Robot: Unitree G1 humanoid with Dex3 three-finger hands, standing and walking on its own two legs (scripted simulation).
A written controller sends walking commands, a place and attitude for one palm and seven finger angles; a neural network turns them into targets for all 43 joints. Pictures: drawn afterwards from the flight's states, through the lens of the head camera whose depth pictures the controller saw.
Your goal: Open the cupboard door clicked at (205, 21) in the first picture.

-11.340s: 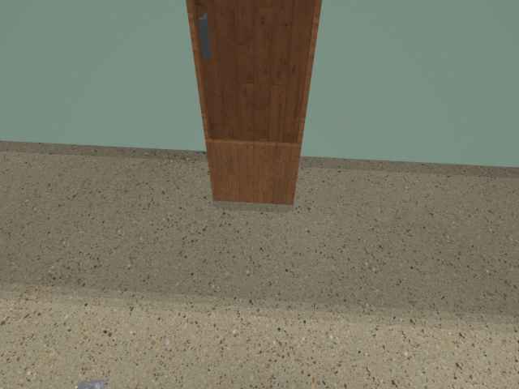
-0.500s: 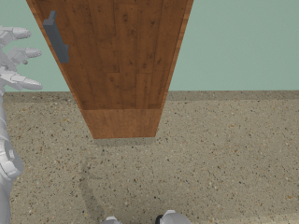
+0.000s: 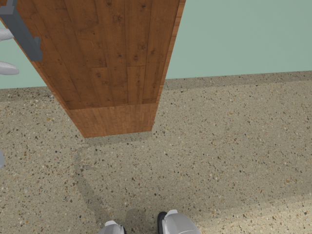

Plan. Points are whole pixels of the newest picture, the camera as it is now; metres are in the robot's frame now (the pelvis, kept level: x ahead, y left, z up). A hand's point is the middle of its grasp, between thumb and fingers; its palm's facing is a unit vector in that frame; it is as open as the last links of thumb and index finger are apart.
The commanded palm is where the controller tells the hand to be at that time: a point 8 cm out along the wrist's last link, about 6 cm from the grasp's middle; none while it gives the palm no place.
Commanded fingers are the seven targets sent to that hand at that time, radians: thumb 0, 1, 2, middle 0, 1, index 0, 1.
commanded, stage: move the hooked fingers beside the handle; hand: left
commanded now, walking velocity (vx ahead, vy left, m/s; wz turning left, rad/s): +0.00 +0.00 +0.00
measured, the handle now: (25, 29) +0.57 +0.23 +0.12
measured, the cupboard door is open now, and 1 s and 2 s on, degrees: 0 0 0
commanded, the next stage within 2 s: slide the fingers in behind the handle in 1.92 s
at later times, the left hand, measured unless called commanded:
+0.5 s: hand out of the picture +0.50 +0.27 +0.12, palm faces +0.02 -1.00 +0.00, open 14.0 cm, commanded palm +0.49 +0.32 +0.12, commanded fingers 0.00 -0.50 0.30 -0.30 -1.20 -0.30 -1.20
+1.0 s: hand out of the picture +0.51 +0.27 +0.13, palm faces +0.01 -1.00 +0.02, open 14.0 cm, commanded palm +0.50 +0.32 +0.12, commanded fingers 0.00 -0.50 0.30 -0.30 -1.20 -0.30 -1.20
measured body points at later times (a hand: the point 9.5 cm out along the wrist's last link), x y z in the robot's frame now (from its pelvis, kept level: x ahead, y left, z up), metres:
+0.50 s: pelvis -0.01 -0.01 +0.00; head +0.12 +0.02 +0.43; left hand +0.49 +0.32 +0.13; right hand +0.02 -0.29 -0.10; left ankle -0.03 +0.10 -0.70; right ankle +0.00 -0.13 -0.70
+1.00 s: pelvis -0.01 +0.00 +0.00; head +0.13 +0.02 +0.42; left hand +0.51 +0.33 +0.13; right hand -0.08 -0.27 -0.09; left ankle -0.03 +0.10 -0.70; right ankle +0.00 -0.13 -0.70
